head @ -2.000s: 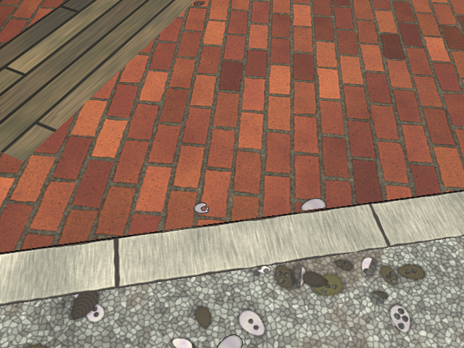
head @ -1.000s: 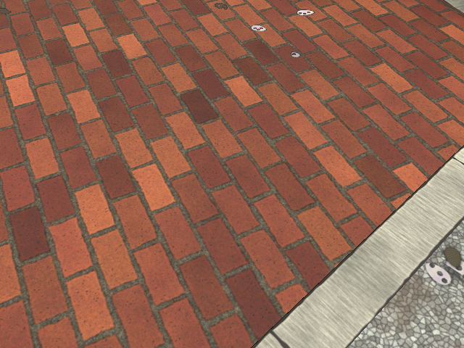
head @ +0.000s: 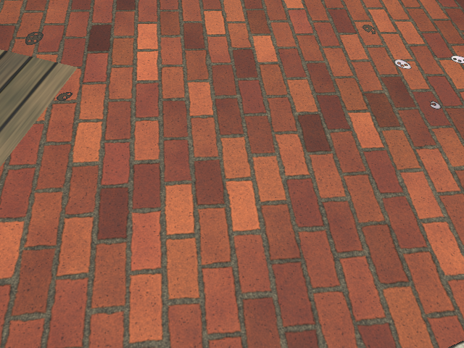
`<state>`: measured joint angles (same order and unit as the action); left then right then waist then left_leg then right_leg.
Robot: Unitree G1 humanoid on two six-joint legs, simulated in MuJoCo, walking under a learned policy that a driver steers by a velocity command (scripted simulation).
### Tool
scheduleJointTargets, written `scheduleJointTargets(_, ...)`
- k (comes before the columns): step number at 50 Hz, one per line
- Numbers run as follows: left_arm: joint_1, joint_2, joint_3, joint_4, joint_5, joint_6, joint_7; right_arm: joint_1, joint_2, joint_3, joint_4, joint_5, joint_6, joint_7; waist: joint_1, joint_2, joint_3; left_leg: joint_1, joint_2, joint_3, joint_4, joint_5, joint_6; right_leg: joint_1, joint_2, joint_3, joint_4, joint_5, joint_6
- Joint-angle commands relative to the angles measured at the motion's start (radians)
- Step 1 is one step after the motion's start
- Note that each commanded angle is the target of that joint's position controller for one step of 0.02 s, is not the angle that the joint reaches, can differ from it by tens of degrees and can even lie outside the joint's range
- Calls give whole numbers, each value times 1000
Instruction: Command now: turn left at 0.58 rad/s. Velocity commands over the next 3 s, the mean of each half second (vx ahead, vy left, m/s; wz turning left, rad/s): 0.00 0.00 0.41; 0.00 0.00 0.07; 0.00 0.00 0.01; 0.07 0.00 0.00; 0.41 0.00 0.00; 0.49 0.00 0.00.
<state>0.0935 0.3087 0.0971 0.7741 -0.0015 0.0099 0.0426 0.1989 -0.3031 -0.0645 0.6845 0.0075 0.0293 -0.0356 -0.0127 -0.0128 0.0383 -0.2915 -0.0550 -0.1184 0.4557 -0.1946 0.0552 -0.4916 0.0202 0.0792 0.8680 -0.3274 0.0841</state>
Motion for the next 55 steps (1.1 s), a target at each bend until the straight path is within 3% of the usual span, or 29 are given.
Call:
scheduleJointTargets(1,-49,71,10,-73,-6,-23,-10,-9,-192,-56,-71,-1,-2,-2,-17,167,-109,148,236,-296,-100,197,172,-11,9,16,-108,-16,6)
scheduleJointTargets(6,-6,89,13,-65,-13,-45,-31,-49,-189,-58,-91,11,11,7,-1,178,-128,159,212,-397,-48,312,159,116,30,20,-300,-14,-20)
scheduleJointTargets(8,59,98,20,-43,-11,-53,-38,-83,-176,-54,-104,25,18,1,43,161,-136,110,158,-382,3,255,103,265,11,3,-518,176,-47)
scheduleJointTargets(9,84,146,32,-41,2,-50,-34,-56,-140,-44,-109,20,18,-1,32,82,-161,12,105,-327,93,74,51,393,-115,90,-544,261,-94)
scheduleJointTargets(10,40,226,42,-55,19,-37,-26,15,-91,-32,-113,10,12,4,-43,-186,-143,-166,-58,-128,281,-297,-15,463,-311,308,-546,492,-217)
scheduleJointTargets(11,50,190,34,-62,43,-38,-30,2,-167,-54,-113,0,2,3,-4,-231,-124,-252,-70,-63,510,-480,-68,402,-425,436,-564,561,-361)
scheduleJointTargets(12,14,144,18,-76,33,-41,-28,20,-216,-73,-94,-1,0,3,-15,-147,-108,-256,-30,-78,646,-428,-91,376,-403,375,-554,532,-372)
scheduleJointTargets(14,-40,98,2,-81,5,-39,-25,33,-182,-72,-58,0,15,-2,-25,-103,-72,-273,-24,-71,719,-323,-124,368,-286,224,-532,452,-297)
scheduleJointTargets(15,-34,95,-4,-75,-2,-38,-23,28,-154,-64,-57,1,20,-2,-15,-108,-63,-278,-26,-70,732,-293,-138,371,-271,195,-527,486,-297)
scheduleJointTargets(18,11,98,-8,-53,5,-27,-19,-20,-99,-40,-78,9,17,1,15,-141,-77,-238,-10,-12,576,-256,-156,417,-235,123,-523,529,-305)
scheduleJointTargets(21,5,121,-7,-45,4,-17,-22,-52,-60,-15,-89,-1,14,7,35,-176,-100,-88,44,59,326,-262,-156,401,-233,92,-511,541,-301)
scheduleJointTargets(23,31,146,-4,-30,-2,-10,-28,-44,-79,-18,-80,5,13,9,48,-185,-99,-14,41,98,192,-212,-149,390,-242,108,-500,549,-304)
scheduleJointTargets(25,24,136,-13,-17,-17,-8,-31,19,-79,-21,-44,2,11,13,9,-158,-88,116,28,125,-67,-8,-114,348,-224,95,-468,515,-271)
scheduleJointTargets(26,66,117,-21,1,-19,-16,-34,20,-99,-23,-43,-4,10,12,10,-125,-86,206,49,86,-155,102,-84,299,-208,88,-463,452,-220)
scheduleJointTargets(27,89,87,-35,3,7,-30,-41,31,-151,-29,-52,-12,11,4,29,-18,-130,326,158,-35,-119,323,-48,226,-165,43,-409,329,-147)
scheduleJointTargets(28,122,35,-49,4,24,-43,-46,-17,-180,-30,-52,-25,14,2,88,168,-138,261,236,-98,-61,357,35,220,-77,-50,-412,98,-78)
scheduleJointTargets(29,69,61,-49,10,31,-42,-42,-50,-102,-12,-63,-27,6,16,51,140,-128,172,228,-100,-73,220,69,296,-81,-51,-431,85,-40)
scheduleJointTargets(30,35,82,-44,14,27,-40,-42,-52,-75,-4,-55,-32,-3,25,36,115,-100,153,185,-74,-79,114,44,301,-72,-58,-432,132,-30)
scheduleJointTargets(32,29,89,-42,30,18,-30,-32,-37,-95,-7,-38,-32,-17,28,24,124,-56,124,152,-56,-84,87,9,293,-70,-62,-421,177,-31)
scheduleJointTargets(34,46,89,-43,48,14,-25,-27,-21,-84,0,-23,-28,-27,25,30,118,-35,104,147,-52,-83,107,0,300,-77,-55,-433,193,-32)
scheduleJointTargets(44,74,91,-41,149,10,-22,-14,-16,-70,7,28,-22,-34,22,30,43,-32,108,122,-33,-82,128,0,331,-85,-54,-457,224,-19)
scheduleJointTargets(55,92,93,-42,230,5,-17,-2,10,-65,9,120,-16,-35,18,31,28,-34,112,93,8,-73,158,-9,342,-82,-60,-462,236,-26)
